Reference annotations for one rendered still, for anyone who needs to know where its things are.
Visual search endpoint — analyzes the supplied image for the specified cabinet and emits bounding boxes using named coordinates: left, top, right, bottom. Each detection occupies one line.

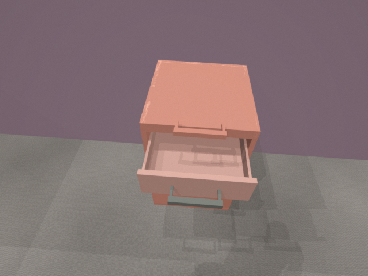
left=139, top=60, right=261, bottom=210

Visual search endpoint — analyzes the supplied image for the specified handle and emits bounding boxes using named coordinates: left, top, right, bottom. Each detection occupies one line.
left=173, top=127, right=227, bottom=140
left=167, top=186, right=223, bottom=209

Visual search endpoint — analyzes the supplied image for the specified drawer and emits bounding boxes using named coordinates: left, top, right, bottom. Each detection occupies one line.
left=137, top=132, right=258, bottom=201

